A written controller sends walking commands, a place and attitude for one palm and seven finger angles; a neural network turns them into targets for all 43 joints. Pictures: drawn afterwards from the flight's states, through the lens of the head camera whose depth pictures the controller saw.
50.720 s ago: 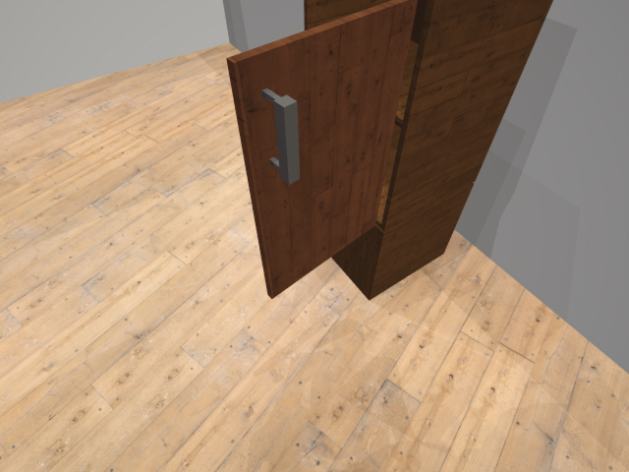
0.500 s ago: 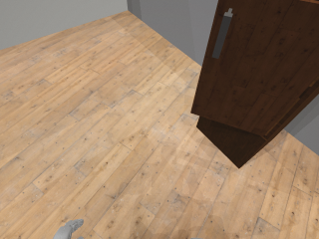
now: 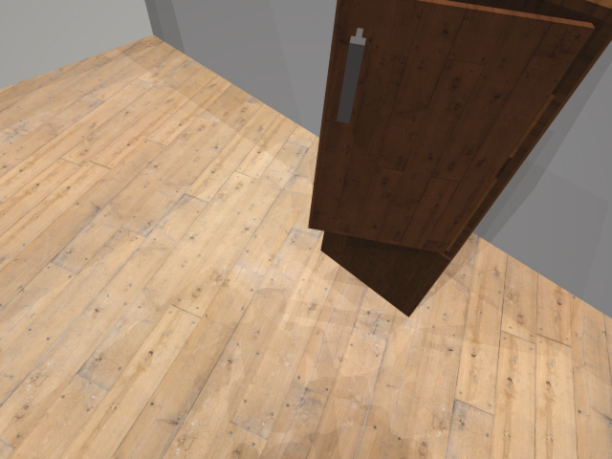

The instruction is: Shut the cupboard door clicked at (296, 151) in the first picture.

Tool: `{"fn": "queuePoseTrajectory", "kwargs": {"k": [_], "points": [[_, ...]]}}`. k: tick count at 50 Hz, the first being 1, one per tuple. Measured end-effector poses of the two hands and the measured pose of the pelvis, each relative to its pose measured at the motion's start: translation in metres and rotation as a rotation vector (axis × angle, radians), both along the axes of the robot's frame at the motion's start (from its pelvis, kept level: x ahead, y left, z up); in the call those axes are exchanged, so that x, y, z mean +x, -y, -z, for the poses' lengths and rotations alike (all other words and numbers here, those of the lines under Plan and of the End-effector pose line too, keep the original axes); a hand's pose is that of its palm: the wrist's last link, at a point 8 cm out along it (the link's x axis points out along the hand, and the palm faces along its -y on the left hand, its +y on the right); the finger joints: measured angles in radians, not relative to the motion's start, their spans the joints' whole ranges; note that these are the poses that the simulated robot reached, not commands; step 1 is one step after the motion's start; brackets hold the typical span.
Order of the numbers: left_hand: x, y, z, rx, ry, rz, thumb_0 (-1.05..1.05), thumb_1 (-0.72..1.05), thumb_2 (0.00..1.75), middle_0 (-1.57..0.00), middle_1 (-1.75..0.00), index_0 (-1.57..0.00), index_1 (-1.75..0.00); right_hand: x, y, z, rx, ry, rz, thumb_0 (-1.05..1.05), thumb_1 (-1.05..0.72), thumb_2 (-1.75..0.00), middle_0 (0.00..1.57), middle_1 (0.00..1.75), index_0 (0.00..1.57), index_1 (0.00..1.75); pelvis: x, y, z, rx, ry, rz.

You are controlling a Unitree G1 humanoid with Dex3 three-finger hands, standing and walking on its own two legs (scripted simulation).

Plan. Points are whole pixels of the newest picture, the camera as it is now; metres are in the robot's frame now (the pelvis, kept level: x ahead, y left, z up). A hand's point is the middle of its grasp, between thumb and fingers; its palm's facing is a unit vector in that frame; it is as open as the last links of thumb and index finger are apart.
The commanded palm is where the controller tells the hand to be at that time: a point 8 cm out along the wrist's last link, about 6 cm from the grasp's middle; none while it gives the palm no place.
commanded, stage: turn to face it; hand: left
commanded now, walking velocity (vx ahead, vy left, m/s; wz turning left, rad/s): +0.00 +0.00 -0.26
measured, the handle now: (351, 76) +0.68 -0.02 +0.13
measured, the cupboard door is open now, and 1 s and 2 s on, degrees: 31 31 31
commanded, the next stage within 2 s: take the last steps up to it in 0.02 s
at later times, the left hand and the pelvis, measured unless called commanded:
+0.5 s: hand out of the picture +0.09 +0.14 -0.16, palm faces -0.07 -0.98 -0.19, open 7.4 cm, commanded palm none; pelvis +0.06 -0.04 +0.01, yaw -6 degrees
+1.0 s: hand (268, 341) +0.32 +0.08 -0.16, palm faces -0.19 -0.96 -0.22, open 7.4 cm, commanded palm none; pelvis +0.18 -0.09 +0.00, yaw -11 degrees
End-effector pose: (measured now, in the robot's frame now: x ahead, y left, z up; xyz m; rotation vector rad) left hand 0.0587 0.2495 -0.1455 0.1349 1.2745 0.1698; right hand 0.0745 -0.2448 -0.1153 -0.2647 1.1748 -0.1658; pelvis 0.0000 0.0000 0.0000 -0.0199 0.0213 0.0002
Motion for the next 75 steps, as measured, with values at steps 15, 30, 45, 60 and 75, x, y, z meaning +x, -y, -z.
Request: {"fn": "queuePoseTrajectory", "kwargs": {"k": [15,30,45,60,75], "points": [[0.049,0.036,-0.019,0.037,0.054,0.133,0.01,0.91,0.9,-0.2,-0.3,-0.2,-0.3,-0.074,0.029,0.03,0.08,-0.159,0.192,0.0,-0.91,-0.9,0.21,0.3,0.2,0.3,0.014,0.028,0.003,0.005,0.013,0.093],[0.034,0.059,0.008,-0.051,-0.167,0.094,0.01,0.9,0.9,-0.21,-0.3,-0.2,-0.3,0.034,0.045,0.008,0.023,-0.037,0.174,0.0,-0.91,-0.9,0.2,0.29,0.2,0.3,0.089,0.034,0.002,-0.01,0.011,0.129],[0.213,0.09,-0.018,-0.025,0.027,0.231,0.01,0.91,0.9,-0.2,-0.3,-0.2,-0.3,0.019,0.034,0.005,0.097,-0.209,0.305,0.0,-0.91,-0.9,0.2,0.3,0.2,0.3,0.158,0.06,-0.014,-0.007,0.015,0.186],[0.266,0.149,-0.011,-0.013,0.083,0.242,0.0,0.91,0.9,-0.21,-0.3,-0.2,-0.3,0.083,0.087,0.023,0.093,-0.193,0.318,0.0,-0.91,-0.9,0.2,0.29,0.2,0.3,0.19,0.093,-0.003,0.024,0.027,0.171],[0.193,0.083,-0.005,0.017,-0.071,0.137,0.0,0.91,0.9,-0.2,-0.3,-0.2,-0.3,0.132,0.06,0.003,0.055,-0.039,0.194,0.0,-0.91,-0.9,0.2,0.29,0.2,0.3,0.181,0.069,-0.009,0.007,0.023,0.172]]}}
